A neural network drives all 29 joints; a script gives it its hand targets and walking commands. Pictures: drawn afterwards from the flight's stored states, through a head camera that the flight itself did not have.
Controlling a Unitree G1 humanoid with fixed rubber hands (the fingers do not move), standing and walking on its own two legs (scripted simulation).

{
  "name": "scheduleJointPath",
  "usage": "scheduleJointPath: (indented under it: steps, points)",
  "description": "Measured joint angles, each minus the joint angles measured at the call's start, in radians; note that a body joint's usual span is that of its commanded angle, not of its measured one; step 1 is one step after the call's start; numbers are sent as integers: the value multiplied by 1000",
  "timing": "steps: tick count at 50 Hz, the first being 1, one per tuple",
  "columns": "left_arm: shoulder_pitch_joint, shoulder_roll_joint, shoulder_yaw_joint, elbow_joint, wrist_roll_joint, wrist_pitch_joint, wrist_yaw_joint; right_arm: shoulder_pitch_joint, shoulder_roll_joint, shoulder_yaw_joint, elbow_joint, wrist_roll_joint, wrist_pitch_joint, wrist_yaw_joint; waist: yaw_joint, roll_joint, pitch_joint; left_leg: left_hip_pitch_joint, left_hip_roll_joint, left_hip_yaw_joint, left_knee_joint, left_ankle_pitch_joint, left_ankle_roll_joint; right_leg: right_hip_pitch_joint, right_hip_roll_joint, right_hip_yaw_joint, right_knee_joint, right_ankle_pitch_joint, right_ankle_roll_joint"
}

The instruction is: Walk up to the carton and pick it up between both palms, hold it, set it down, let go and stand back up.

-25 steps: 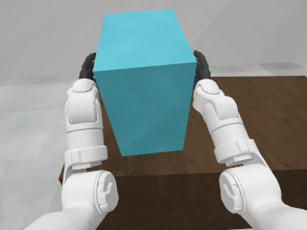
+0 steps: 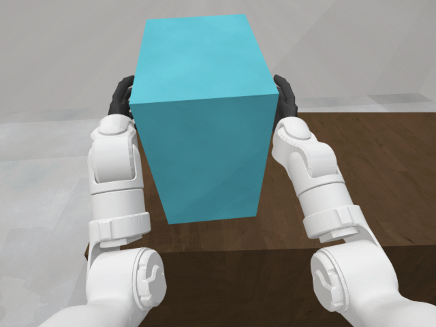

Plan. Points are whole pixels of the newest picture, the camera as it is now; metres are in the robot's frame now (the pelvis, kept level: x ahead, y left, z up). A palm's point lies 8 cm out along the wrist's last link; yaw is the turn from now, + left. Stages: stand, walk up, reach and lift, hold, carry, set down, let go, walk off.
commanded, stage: hold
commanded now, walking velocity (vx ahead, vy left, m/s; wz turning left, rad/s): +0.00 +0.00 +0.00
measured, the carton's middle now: (204, 124) +0.42 +0.02 +0.21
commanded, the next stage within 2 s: none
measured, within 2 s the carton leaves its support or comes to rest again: neither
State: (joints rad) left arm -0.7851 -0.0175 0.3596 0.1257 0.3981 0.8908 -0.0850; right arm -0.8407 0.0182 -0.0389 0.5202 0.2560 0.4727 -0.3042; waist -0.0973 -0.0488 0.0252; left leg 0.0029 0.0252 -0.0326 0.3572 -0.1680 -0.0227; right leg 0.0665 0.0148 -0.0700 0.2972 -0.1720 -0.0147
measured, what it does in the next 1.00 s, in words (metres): stands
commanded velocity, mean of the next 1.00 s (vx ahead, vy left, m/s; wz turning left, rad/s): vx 0.00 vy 0.00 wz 0.00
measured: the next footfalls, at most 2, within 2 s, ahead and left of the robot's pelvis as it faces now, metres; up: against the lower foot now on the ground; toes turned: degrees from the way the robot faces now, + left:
none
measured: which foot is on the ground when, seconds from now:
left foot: down 0.00-1.00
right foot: down 0.00-1.00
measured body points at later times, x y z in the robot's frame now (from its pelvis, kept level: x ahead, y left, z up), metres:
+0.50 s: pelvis +0.00 +0.00 +0.00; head -0.07 +0.02 +0.44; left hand +0.38 +0.14 +0.26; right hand +0.37 -0.14 +0.25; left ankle +0.03 +0.13 -0.75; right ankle +0.01 -0.10 -0.75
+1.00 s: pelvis +0.00 +0.00 +0.00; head -0.07 +0.03 +0.44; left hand +0.38 +0.14 +0.25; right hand +0.37 -0.13 +0.25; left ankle +0.03 +0.13 -0.75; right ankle +0.01 -0.10 -0.75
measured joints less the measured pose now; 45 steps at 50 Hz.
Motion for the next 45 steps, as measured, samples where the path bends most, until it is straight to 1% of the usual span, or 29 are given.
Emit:
scheduleJointPath:
  steps: [3,6,8,13,17,25,33,41,45]
  points:
    - [-11,0,6,8,-2,-8,1,-8,-2,-1,-2,-4,1,-3,-3,2,0,-1,-1,2,-4,2,2,-5,-1,2,3,1,1]
    - [-37,-11,27,61,31,-11,-7,-33,-5,-17,51,-22,9,11,-2,2,10,13,-4,8,-22,11,3,-1,-4,8,2,2,0]
    - [-38,-13,29,76,40,-10,-10,-37,-9,-18,66,-24,14,18,-6,6,15,12,-5,9,-29,17,3,-3,-6,8,-2,5,0]
    - [-6,-16,13,39,10,-34,-2,-13,-24,9,11,1,8,4,-26,22,22,-9,-3,3,-17,16,4,-14,-3,3,-8,12,2]
    - [2,-27,20,14,-3,-45,10,-4,-28,19,-11,7,-5,0,-31,24,14,-11,-2,7,-16,14,4,-20,-2,7,-3,10,2]
    - [-11,-26,29,33,16,-22,3,-2,-25,30,21,3,-6,0,-16,10,0,23,2,16,-33,14,3,6,1,15,-8,6,-2]
    - [-24,-15,41,72,26,-25,-11,-28,-9,1,61,-15,2,4,-7,3,3,27,-1,11,-34,15,4,12,-2,10,-9,6,-1]
    - [-13,-6,25,55,13,-33,-12,-27,-8,-1,42,-14,-2,2,-15,-4,3,2,-4,3,-23,15,4,-4,-4,3,-11,10,1]
    - [4,-11,13,23,13,-28,-7,-16,-11,5,25,3,-8,3,-24,-4,6,3,-4,4,-15,10,4,0,-4,3,-11,8,3]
